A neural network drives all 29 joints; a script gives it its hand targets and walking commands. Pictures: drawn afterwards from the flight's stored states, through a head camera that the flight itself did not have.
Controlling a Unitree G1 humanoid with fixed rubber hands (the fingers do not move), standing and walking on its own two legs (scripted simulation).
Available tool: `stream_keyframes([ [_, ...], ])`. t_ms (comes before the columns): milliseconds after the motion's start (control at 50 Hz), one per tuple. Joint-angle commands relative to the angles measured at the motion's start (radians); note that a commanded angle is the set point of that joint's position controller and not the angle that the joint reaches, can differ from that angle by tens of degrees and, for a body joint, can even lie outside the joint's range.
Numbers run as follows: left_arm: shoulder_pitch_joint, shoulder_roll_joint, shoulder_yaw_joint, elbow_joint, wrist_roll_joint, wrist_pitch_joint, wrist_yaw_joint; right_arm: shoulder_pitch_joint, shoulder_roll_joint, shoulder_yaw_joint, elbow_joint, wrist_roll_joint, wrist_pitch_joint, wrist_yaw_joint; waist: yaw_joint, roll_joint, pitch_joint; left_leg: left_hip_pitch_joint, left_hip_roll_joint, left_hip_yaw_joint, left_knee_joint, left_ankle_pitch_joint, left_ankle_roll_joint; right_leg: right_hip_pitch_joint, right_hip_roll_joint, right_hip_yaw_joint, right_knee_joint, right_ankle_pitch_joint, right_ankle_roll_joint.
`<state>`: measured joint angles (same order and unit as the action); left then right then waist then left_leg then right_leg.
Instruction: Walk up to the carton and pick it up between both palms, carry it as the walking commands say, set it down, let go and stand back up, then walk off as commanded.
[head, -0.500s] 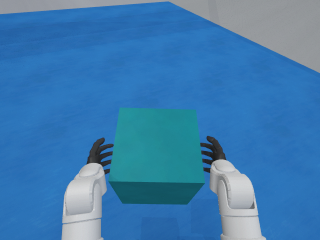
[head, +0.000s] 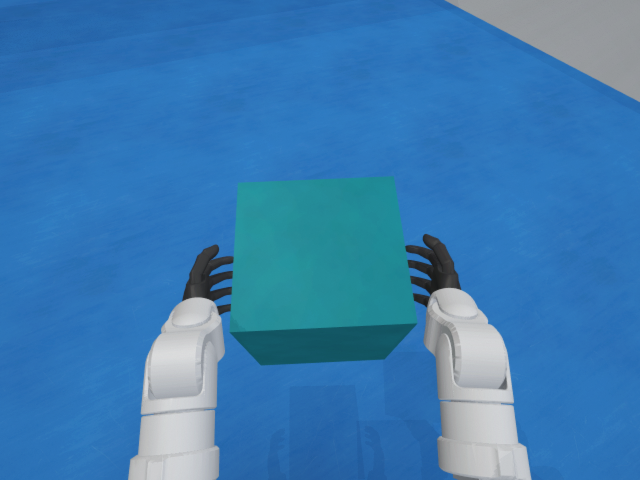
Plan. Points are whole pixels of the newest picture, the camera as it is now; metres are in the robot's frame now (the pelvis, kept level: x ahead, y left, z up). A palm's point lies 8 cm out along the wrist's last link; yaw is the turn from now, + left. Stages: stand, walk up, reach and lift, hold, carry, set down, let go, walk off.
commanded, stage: carry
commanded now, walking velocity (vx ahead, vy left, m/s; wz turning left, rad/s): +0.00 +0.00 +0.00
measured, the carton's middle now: (319, 281) +0.39 +0.00 -0.01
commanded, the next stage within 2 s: none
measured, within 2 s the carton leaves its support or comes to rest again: neither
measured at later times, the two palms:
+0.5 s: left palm (195, 222) +0.45 +0.18 +0.04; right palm (388, 208) +0.47 -0.11 +0.06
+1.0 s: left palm (216, 175) +0.60 +0.18 +0.01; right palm (379, 176) +0.59 -0.12 +0.02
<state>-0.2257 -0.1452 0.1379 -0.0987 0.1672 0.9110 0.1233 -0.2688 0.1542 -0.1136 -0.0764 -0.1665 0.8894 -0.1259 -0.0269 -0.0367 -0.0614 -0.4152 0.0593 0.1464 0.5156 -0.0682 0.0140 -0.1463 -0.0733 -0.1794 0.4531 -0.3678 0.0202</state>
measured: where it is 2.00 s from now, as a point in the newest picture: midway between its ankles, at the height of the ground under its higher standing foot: (294, 381)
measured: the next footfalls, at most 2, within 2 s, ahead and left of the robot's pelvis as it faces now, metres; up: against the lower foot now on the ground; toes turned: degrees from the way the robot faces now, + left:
right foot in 0.26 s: +0.14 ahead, -0.11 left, +0.00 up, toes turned -6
right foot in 0.64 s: +0.20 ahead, -0.09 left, +0.00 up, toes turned -9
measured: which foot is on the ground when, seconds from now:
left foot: down 0.00-0.64, up 0.66-0.80, down 0.82-1.00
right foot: down 0.00-0.06, up 0.08-0.24, down 0.26-0.54, up 0.56-0.62, down 0.64-0.88, up 0.90-1.00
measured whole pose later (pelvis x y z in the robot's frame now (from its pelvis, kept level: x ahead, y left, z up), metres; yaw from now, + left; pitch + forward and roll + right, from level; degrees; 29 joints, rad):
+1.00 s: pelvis +0.33 +0.04 +0.00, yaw -6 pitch +5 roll -2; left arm -0.05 -0.13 0.13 -0.03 0.12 0.86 0.14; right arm -0.15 0.13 -0.03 0.02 -0.13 0.85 -0.13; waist -0.01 0.03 -0.06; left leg -0.24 0.08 0.16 0.53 -0.37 0.01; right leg -0.35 -0.01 -0.08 0.71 -0.50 0.00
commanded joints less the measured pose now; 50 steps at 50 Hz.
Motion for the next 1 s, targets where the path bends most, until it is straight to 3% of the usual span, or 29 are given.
stream_keyframes([
  [0,-0.355,-0.778,-0.506,0.105,-0.215,-0.074,-0.262,-0.186,0.75,0.444,0.224,0.211,-0.043,0.3,0.008,0.384,-0.394,0.749,0.272,-0.246,0.061,1.339,0.145,-0.447,0.062,0.067,0.364,-0.195,-0.002],
  [20,-0.442,-0.824,-0.548,0.071,-0.252,-0.064,-0.268,-0.234,0.793,0.426,0.233,0.22,-0.047,0.302,0.007,0.423,-0.372,0.714,0.267,-0.232,0.052,1.22,0.175,-0.459,0.056,0.136,0.321,-0.209,-0.01],
  [40,-0.536,-0.885,-0.683,-0.131,-0.367,-0.034,-0.271,-0.3,0.861,0.548,0.038,0.333,-0.011,0.305,-0.004,0.331,-0.355,0.703,0.24,-0.196,0.033,1.085,0.137,-0.47,0.033,0.109,0.263,-0.162,-0.014],
  [120,-0.662,-0.901,-0.699,-0.214,-0.427,-0.009,-0.269,-0.46,0.918,0.601,-0.075,0.375,0.003,0.297,0.014,0.182,-0.357,0.408,0.165,-0.126,-0.063,0.656,0.06,-0.178,0.061,0.093,0.059,0.086,-0.027],
  [160,-0.563,-0.882,-0.587,-0.062,-0.348,-0.026,-0.276,-0.395,0.888,0.545,0.031,0.308,-0.012,0.289,0.024,0.04,-0.421,0.412,0.134,-0.058,-0.006,0.405,0.03,-0.053,-0.005,0.125,-0.002,0.412,-0.027],
  [200,-0.545,-0.843,-0.581,-0.057,-0.362,-0.056,-0.279,-0.413,0.851,0.557,0.004,0.322,-0.043,0.281,0.025,-0.01,-0.486,0.414,0.08,-0.034,0.054,0.265,0.001,-0.017,-0.052,0.169,0.03,0.711,-0.052],
  [260,-0.597,-0.871,-0.665,-0.245,-0.427,-0.051,-0.266,-0.418,0.877,0.625,-0.186,0.377,-0.029,0.262,0.013,-0.021,-0.513,0.325,0.043,-0.042,0.022,-0.014,0.017,0.04,-0.096,0.165,0.048,0.716,-0.08],
  [340,-0.449,-0.83,-0.586,-0.098,-0.352,-0.019,-0.27,-0.27,0.866,0.574,-0.058,0.308,-0.003,0.263,0.024,0.036,-0.493,0.357,0.077,-0.069,0.134,0.54,-0.016,0.064,-0.07,0.119,0.19,0.945,-0.074],
  [380,-0.359,-0.821,-0.551,-0.003,-0.315,-0.018,-0.268,-0.263,0.821,0.555,-0.02,0.294,-0.007,0.272,0.023,-0.048,-0.483,0.327,0.037,-0.032,0.099,0.484,-0.03,0.063,-0.065,0.111,0.238,1.061,-0.075],
  [440,-0.43,-0.824,-0.627,-0.042,-0.346,-0.051,-0.269,-0.247,0.812,0.548,0.037,0.283,-0.03,0.272,0.008,0.167,-0.444,0.51,0.066,-0.023,0.07,0.826,-0.019,-0.171,-0.006,0.049,0.279,0.643,-0.041],
  [480,-0.468,-0.816,-0.646,-0.043,-0.338,-0.071,-0.278,-0.268,0.823,0.54,0.062,0.285,-0.05,0.283,0.007,0.27,-0.399,0.675,0.178,-0.133,0.078,1.137,0.015,-0.37,0.078,0.008,0.211,-0.031,-0.026],
  [520,-0.543,-0.82,-0.66,-0.089,-0.368,-0.086,-0.271,-0.369,0.835,0.55,0.034,0.306,-0.054,0.283,0.024,0.239,-0.331,0.629,0.107,-0.035,0.106,1.017,0.014,-0.337,0.098,-0.012,-0.011,0.041,-0.035],
  [540,-0.583,-0.809,-0.612,-0.006,-0.324,-0.113,-0.272,-0.362,0.806,0.481,0.125,0.255,-0.078,0.282,0.028,0.141,-0.331,0.421,0.043,0.026,0.18,0.841,-0.023,-0.107,0.084,0.006,-0.099,0.378,-0.036],
  [560,-0.603,-0.799,-0.606,-0.112,-0.32,-0.128,-0.279,-0.355,0.827,0.525,0.067,0.284,-0.083,0.281,0.043,-0.069,-0.324,0.093,-0.025,0.034,0.248,0.312,-0.086,0.223,-0.059,0.165,-0.006,0.937,-0.114],
  [580,-0.642,-0.783,-0.56,-0.102,-0.296,-0.128,-0.278,-0.442,0.847,0.521,0.087,0.293,-0.087,0.285,0.055,-0.281,-0.268,-0.154,-0.048,0.008,0.262,-0.417,-0.043,0.36,-0.216,0.306,-0.005,1.354,-0.191],
  [600,-0.574,-0.781,-0.529,-0.065,-0.292,-0.129,-0.267,-0.352,0.841,0.519,0.126,0.286,-0.088,0.289,0.055,-0.199,-0.311,-0.154,-0.001,-0.058,0.227,-0.528,-0.021,0.368,-0.256,0.297,0.013,1.248,-0.232],
  [620,-0.58,-0.772,-0.486,0.05,-0.252,-0.144,-0.269,-0.427,0.82,0.467,0.222,0.248,-0.11,0.294,0.047,-0.105,-0.292,-0.035,0.008,-0.075,0.172,-0.522,-0.004,0.212,-0.232,0.274,-0.052,0.982,-0.196],
  [640,-0.501,-0.781,-0.436,0.178,-0.201,-0.159,-0.281,-0.332,0.792,0.385,0.385,0.166,-0.129,0.296,0.054,-0.128,-0.171,-0.121,-0.062,-0.022,0.17,-0.507,-0.008,0.139,-0.191,0.27,-0.103,0.979,-0.149],
  [660,-0.475,-0.809,-0.438,0.208,-0.166,-0.206,-0.294,-0.318,0.803,0.395,0.366,0.144,-0.182,0.293,0.052,-0.148,-0.167,-0.119,-0.095,0.038,0.143,-0.489,-0.005,0.17,-0.197,0.243,-0.059,1.109,-0.155],
  [680,-0.472,-0.823,-0.545,0.035,-0.262,-0.203,-0.296,-0.309,0.836,0.525,0.181,0.239,-0.173,0.287,0.057,-0.17,-0.214,-0.092,-0.107,0.031,0.061,-0.392,-0.006,0.221,-0.202,0.184,0.002,1.174,-0.159],
  [720,-0.467,-0.815,-0.589,-0.03,-0.306,-0.159,-0.29,-0.273,0.876,0.555,0.118,0.277,-0.131,0.278,0.031,-0.071,-0.391,0.098,-0.02,-0.012,-0.113,0.041,-0.001,0.273,-0.128,0.039,0.136,1.03,-0.08],
  [760,-0.398,-0.816,-0.618,-0.09,-0.318,-0.143,-0.275,-0.22,0.841,0.585,0.099,0.292,-0.13,0.274,0.026,-0.005,-0.504,0.292,0.049,-0.087,-0.02,0.517,0.034,0.16,-0.102,0.036,0.215,0.907,-0.039],
  [800,-0.4,-0.812,-0.606,-0.04,-0.301,-0.136,-0.269,-0.241,0.826,0.594,0.067,0.28,-0.124,0.279,0.008,0.103,-0.609,0.672,0.203,-0.194,0.094,1.118,0.098,-0.172,0.002,0.073,0.323,0.288,0.005],
  [820,-0.403,-0.816,-0.591,0.008,-0.285,-0.148,-0.272,-0.305,0.808,0.58,0.064,0.259,-0.133,0.275,0.004,0.288,-0.496,0.776,0.235,-0.236,0.065,1.346,0.152,-0.425,0.097,0.05,0.427,-0.23,-0.002],
  [840,-0.423,-0.793,-0.609,-0.053,-0.304,-0.155,-0.276,-0.334,0.829,0.58,0.015,0.286,-0.139,0.273,0.013,0.276,-0.491,0.759,0.283,-0.275,0.058,1.25,0.184,-0.426,0.082,0.125,0.351,-0.288,-0.012],
  [880,-0.503,-0.821,-0.682,-0.156,-0.372,-0.165,-0.275,-0.359,0.816,0.616,-0.115,0.328,-0.154,0.266,0.009,0.333,-0.439,0.794,0.216,-0.249,0.045,1.167,0.131,-0.512,0.083,0.111,0.291,-0.228,-0.032],
  [920,-0.593,-0.855,-0.729,-0.395,-0.455,-0.147,-0.26,-0.452,0.848,0.681,-0.343,0.424,-0.121,0.249,0.008,0.197,-0.408,0.633,0.196,-0.218,0.025,1.028,0.085,-0.372,0.092,0.064,0.169,-0.03,-0.031],
  [960,-0.611,-0.83,-0.713,-0.511,-0.48,-0.092,-0.242,-0.452,0.876,0.721,-0.425,0.471,-0.062,0.228,0.027,0.076,-0.438,0.349,0.149,-0.119,0.073,0.497,0.02,0.021,0.014,0.134,-0.041,0.361,-0.047],
  [980,-0.581,-0.79,-0.654,-0.392,-0.428,-0.046,-0.23,-0.44,0.817,0.667,-0.342,0.432,-0.024,0.226,0.026,0.031,-0.446,0.234,0.107,-0.091,0.089,0.278,-0.008,0.139,-0.043,0.159,0.011,0.621,-0.066],
])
